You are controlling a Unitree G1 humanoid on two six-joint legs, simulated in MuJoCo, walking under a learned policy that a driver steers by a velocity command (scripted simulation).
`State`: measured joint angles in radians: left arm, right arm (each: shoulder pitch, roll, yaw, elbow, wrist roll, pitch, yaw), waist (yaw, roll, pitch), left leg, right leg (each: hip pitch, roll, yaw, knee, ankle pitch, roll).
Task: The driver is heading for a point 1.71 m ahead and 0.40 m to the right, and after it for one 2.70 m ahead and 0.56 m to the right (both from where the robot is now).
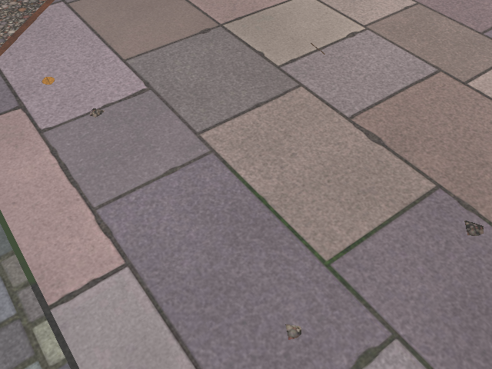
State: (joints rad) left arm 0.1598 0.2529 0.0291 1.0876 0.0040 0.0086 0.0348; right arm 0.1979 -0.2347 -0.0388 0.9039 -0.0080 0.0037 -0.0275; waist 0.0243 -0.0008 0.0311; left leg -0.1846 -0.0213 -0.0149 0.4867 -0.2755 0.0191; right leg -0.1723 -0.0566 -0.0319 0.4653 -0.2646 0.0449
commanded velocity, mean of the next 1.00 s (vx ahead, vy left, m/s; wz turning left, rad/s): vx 0.01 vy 0.00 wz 0.00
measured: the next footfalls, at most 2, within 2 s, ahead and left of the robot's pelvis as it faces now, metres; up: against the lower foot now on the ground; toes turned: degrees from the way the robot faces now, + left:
left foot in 1.60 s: +0.41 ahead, +0.07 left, +0.00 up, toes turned +0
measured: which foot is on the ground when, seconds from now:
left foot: down 0.00-1.00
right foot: down 0.00-1.00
